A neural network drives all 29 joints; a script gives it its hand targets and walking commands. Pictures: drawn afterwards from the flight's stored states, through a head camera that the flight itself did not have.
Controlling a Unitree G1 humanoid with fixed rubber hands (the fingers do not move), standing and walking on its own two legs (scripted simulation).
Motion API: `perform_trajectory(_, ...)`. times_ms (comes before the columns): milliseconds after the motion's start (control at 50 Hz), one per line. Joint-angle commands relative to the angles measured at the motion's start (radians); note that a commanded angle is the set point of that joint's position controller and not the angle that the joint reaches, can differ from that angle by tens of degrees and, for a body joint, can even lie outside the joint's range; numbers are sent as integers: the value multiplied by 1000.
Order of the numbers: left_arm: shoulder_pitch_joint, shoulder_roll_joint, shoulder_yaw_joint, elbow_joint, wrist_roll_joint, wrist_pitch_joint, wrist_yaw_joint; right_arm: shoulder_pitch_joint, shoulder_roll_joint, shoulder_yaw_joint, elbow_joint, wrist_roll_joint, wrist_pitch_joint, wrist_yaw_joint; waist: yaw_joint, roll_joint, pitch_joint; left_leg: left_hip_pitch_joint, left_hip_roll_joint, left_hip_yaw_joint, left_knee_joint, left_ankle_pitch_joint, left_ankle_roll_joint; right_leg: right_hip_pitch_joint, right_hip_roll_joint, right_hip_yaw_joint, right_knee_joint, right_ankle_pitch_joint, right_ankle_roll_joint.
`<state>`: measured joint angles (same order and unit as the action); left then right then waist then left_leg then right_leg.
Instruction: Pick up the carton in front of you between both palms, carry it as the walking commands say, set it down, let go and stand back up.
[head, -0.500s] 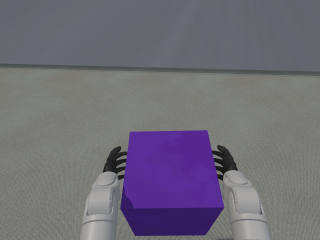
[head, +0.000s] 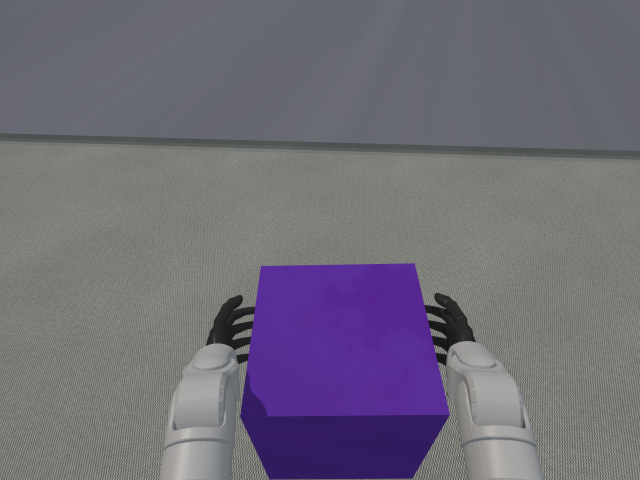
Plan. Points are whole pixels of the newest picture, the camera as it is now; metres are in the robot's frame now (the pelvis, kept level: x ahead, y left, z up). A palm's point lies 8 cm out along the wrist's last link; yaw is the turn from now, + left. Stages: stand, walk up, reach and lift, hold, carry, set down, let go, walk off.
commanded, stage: carry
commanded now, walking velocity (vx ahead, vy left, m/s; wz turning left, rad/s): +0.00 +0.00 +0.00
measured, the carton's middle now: (339, 375) +0.30 +0.00 -0.03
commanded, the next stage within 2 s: hold in 0.38 s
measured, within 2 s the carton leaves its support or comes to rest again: neither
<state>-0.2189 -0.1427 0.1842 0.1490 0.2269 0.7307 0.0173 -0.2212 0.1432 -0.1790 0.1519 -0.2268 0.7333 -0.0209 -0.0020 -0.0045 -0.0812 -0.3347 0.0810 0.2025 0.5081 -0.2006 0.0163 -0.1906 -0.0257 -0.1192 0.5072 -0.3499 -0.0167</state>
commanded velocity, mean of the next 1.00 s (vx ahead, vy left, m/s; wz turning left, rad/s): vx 0.00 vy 0.00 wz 0.00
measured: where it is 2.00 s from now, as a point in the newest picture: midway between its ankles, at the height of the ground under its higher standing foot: outside the picture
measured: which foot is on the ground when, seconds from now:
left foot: down 0.00-1.00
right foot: down 0.00-1.00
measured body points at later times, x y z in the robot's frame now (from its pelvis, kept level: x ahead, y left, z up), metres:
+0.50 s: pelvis -0.01 +0.00 +0.01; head -0.02 +0.00 +0.46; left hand +0.28 +0.15 +0.03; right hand +0.28 -0.16 +0.04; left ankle +0.04 +0.12 -0.73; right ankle -0.05 -0.10 -0.73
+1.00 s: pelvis -0.05 +0.03 +0.00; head -0.08 +0.05 +0.45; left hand +0.28 +0.15 +0.04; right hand +0.25 -0.16 +0.04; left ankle +0.04 +0.12 -0.73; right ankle -0.05 -0.10 -0.73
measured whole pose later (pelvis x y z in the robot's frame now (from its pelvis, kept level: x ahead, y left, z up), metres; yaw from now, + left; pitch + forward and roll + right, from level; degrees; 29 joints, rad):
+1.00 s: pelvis -0.05 +0.03 +0.00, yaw -6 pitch -9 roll +0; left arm -0.38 -0.18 0.35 0.32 0.31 0.68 0.00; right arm -0.40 0.18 -0.37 0.41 -0.32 0.62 0.05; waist 0.01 -0.04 0.09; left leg -0.15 -0.02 0.01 0.44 -0.14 0.02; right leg -0.06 0.01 0.05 0.49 -0.27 -0.02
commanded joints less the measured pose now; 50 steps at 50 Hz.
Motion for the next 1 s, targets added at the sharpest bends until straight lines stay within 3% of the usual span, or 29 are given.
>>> perform_trajectory(0, -431, -851, -558, -45, -224, -25, -213, -431, 862, 553, -47, 223, -27, 212, 0, 3, -230, 179, 99, -116, -39, 224, 1, -21, -122, 97, -83, 287, -14)
perform_trajectory(360, -434, -852, -554, -40, -222, -25, -213, -434, 862, 549, -42, 222, -27, 213, 0, 4, -235, 171, 101, -119, -41, 213, 0, -34, -121, 99, -81, 272, -17)
perform_trajectory(380, -333, -878, -541, -70, -219, -20, -212, -345, 892, 530, -23, 219, -30, 215, 14, -68, -135, 448, -170, -271, -74, 430, 22, -37, 73, 238, -134, 565, -5)
perform_trajectory(400, -346, -846, -534, -89, -210, -35, -203, -362, 870, 522, -67, 206, -51, 206, -7, -61, -189, 528, -145, -304, -74, 533, 23, -39, 82, 256, -128, 639, -3)
perform_trajectory(420, -336, -812, -535, -96, -208, -37, -198, -315, 827, 495, -42, 189, -55, 194, -2, -21, -188, 484, -138, -297, -99, 466, 17, 62, 73, 261, -167, 512, -20)
perform_trajectory(440, -378, -818, -535, -113, -203, -40, -201, -356, 828, 491, -48, 179, -58, 196, -3, -37, -136, 475, -147, -291, -115, 419, 11, 32, 80, 244, -167, 489, -6)
perform_trajectory(480, -376, -825, -538, -96, -208, -46, -199, -360, 834, 480, -39, 185, -69, 194, -15, -28, -157, 515, -161, -293, -103, 495, 2, 49, 83, 253, -170, 572, 2)
perform_trajectory(520, -378, -808, -535, -104, -203, -52, -200, -344, 818, 477, -24, 172, -75, 191, -2, -20, -158, 463, -170, -284, -116, 445, -6, 117, 87, 249, -181, 541, 2)
perform_trajectory(540, -396, -803, -544, -91, -203, -51, -204, -361, 820, 465, -13, 167, -76, 189, -13, -37, -157, 467, -170, -277, -122, 368, -9, 118, 86, 244, -206, 444, 1)
perform_trajectory(580, -410, -829, -538, -74, -195, -50, -206, -406, 834, 475, -8, 177, -74, 201, -5, -13, -117, 449, -178, -273, -133, 292, -6, 78, 84, 241, -198, 405, 8)
perform_trajectory(660, -405, -840, -498, -18, -168, -43, -206, -462, 855, 489, 15, 195, -69, 224, 25, -17, -80, 472, -174, -270, -138, 202, 2, 5, 80, 236, -212, 274, 6)
perform_trajectory(820, -492, -883, -490, 33, -173, -40, -235, -525, 896, 451, 88, 179, -81, 244, 4, -30, -33, 549, -163, -264, -129, 80, 0, -150, 61, 238, -254, 61, -32)
perform_trajectory(900, -631, -916, -445, 113, -167, -54, -243, -651, 875, 372, 185, 140, -113, 261, -13, -23, -12, 535, -157, -267, -112, -56, -9, -201, 61, 224, -234, -68, -59)
perform_trajectory(980, -788, -945, -317, 278, -115, -87, -239, -824, 838, 220, 355, 57, -172, 288, -7, 12, -12, 456, -138, -313, -120, -237, -25, -193, 87, 201, -140, -130, -63)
